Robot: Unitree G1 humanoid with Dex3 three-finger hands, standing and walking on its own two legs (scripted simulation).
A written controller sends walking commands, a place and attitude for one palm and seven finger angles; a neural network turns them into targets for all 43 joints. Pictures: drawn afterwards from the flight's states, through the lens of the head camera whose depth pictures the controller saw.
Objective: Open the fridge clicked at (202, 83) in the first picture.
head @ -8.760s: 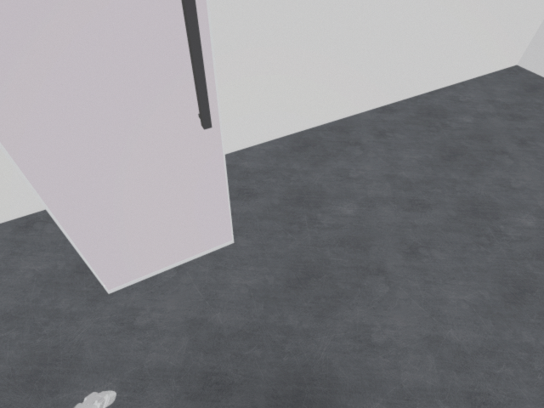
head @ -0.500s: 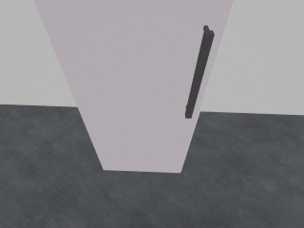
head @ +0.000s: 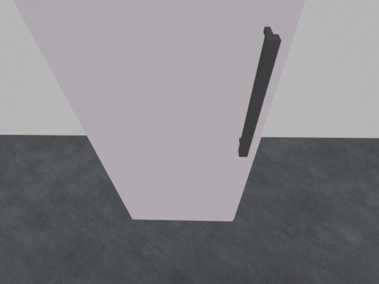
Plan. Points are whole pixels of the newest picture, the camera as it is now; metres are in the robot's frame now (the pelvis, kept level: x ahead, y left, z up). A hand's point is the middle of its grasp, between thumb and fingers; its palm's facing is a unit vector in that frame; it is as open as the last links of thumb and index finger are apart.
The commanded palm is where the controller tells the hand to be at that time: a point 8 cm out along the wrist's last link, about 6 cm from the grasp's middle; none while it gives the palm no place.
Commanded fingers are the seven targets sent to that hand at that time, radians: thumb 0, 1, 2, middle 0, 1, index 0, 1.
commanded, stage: come to a stop and stand still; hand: right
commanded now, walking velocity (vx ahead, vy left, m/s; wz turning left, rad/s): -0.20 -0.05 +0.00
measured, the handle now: (252, 103) +0.48 -0.11 +0.13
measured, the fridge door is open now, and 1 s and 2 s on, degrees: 0 0 0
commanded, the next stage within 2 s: look again from close up in 1.78 s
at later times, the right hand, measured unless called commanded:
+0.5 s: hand out of the picture -0.02 -0.18 -0.19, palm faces +0.04 +0.98 -0.20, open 7.4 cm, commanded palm none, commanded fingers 0.00 -0.90 -0.90 0.20 0.30 0.20 0.30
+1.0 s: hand out of the picture -0.10 -0.19 -0.15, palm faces +0.06 +0.97 -0.25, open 7.4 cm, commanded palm none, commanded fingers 0.00 -0.90 -0.90 0.20 0.30 0.20 0.30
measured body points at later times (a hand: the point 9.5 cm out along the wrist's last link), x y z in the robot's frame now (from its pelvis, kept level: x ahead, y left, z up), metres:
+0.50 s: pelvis +0.00 -0.01 -0.01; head +0.03 -0.02 +0.44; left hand +0.08 +0.22 -0.15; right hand -0.02 -0.23 -0.17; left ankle -0.10 +0.11 -0.72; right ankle +0.07 -0.08 -0.72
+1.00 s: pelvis -0.06 +0.00 +0.02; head -0.07 +0.00 +0.47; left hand -0.03 +0.24 -0.13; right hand -0.10 -0.24 -0.13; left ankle -0.11 +0.10 -0.72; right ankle +0.00 -0.11 -0.70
